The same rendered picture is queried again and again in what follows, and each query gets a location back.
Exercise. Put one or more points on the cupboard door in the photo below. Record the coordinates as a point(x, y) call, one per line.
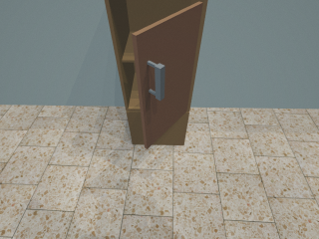
point(171, 42)

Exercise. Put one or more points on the handle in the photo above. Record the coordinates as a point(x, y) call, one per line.
point(159, 80)

